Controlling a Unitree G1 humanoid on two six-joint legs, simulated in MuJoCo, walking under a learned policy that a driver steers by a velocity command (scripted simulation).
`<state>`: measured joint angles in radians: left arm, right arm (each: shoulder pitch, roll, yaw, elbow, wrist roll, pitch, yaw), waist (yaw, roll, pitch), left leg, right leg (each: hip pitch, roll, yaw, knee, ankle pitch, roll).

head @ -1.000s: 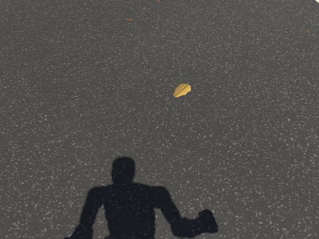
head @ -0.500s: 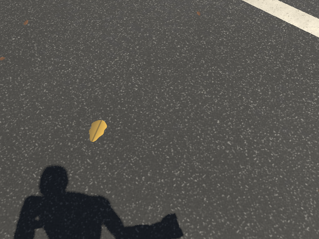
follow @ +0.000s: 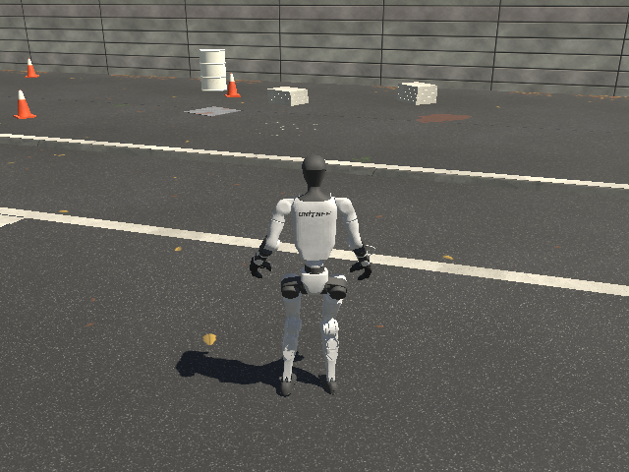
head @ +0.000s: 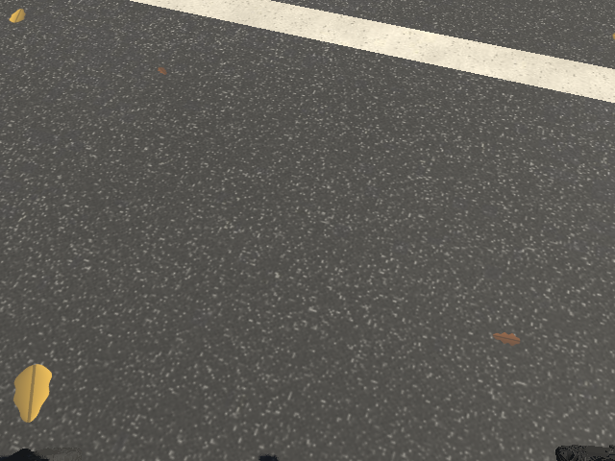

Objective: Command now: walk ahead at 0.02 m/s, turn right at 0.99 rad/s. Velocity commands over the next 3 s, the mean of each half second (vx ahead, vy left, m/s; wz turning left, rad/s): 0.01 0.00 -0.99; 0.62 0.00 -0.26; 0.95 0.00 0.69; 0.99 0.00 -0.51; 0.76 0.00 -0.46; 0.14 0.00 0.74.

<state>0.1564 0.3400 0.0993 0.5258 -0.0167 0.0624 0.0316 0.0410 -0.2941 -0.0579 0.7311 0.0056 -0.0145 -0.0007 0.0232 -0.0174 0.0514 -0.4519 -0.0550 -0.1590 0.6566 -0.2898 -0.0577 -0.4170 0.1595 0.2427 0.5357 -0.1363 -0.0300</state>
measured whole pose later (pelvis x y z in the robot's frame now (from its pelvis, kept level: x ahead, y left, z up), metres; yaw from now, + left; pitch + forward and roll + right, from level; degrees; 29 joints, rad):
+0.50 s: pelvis +0.00 +0.00 +0.00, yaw -29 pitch +2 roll +2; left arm 0.16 0.32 0.09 0.54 -0.03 0.08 -0.01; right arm 0.11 -0.32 -0.10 0.72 0.00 0.01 0.00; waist -0.01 0.01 0.06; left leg -0.32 0.17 0.24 0.66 -0.37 -0.06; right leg -0.34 -0.04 -0.04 0.62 -0.31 -0.02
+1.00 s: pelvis +0.20 -0.11 -0.01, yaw -34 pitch +3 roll -1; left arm 0.40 0.33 0.06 0.75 0.06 -0.06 0.00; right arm 0.18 -0.32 -0.06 0.71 -0.02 0.00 0.08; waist 0.01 -0.04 -0.05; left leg -0.51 0.00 0.08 0.65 -0.23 0.12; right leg 0.16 -0.01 -0.02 0.27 -0.46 0.01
